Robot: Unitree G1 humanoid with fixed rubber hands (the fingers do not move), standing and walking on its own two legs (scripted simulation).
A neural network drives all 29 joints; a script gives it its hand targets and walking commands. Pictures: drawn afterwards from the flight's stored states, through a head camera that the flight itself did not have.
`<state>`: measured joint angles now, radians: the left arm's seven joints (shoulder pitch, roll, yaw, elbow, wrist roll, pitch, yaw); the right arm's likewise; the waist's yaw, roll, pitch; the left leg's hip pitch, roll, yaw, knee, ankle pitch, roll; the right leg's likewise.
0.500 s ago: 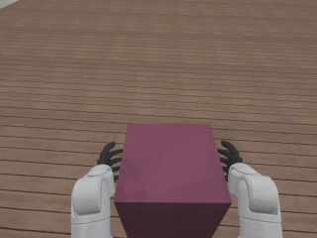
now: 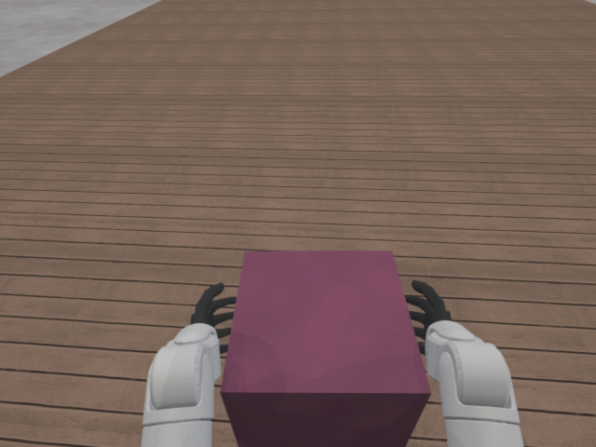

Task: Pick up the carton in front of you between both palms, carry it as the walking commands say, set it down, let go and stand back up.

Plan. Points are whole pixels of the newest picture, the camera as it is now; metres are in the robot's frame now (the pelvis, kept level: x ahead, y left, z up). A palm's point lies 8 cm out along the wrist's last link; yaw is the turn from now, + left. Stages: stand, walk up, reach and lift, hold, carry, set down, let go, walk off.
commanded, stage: carry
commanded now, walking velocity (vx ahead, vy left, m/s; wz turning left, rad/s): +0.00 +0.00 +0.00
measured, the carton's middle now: (318, 362) +0.27 +0.00 -0.01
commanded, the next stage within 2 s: hold in 1.02 s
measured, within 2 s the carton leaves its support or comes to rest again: neither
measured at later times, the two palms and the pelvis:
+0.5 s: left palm (211, 343) +0.26 +0.15 +0.05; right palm (436, 341) +0.27 -0.15 +0.05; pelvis -0.03 +0.00 +0.00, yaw +0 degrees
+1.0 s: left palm (211, 353) +0.25 +0.14 +0.05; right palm (442, 350) +0.25 -0.16 +0.05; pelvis -0.04 -0.01 +0.00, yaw +0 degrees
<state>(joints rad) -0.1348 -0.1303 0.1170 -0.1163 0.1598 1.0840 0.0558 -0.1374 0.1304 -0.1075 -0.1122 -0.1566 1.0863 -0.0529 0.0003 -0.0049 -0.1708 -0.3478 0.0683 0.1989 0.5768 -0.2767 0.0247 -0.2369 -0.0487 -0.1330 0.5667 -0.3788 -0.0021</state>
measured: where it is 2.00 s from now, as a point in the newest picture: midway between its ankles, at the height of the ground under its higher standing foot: outside the picture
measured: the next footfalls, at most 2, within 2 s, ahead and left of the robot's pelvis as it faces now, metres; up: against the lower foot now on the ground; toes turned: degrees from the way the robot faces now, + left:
none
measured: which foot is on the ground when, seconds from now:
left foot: down 0.00-1.00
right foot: down 0.00-1.00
